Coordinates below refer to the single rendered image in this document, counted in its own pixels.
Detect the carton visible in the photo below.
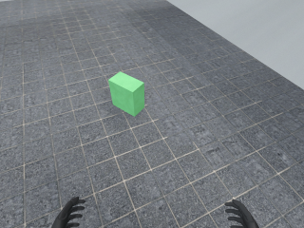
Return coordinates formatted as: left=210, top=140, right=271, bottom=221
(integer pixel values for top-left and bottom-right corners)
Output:
left=108, top=72, right=144, bottom=117

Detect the robot left hand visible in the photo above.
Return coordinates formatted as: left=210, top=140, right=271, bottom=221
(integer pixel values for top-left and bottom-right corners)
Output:
left=51, top=197, right=86, bottom=228

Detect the robot right hand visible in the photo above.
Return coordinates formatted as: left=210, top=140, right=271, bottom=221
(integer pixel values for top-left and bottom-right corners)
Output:
left=224, top=199, right=259, bottom=228

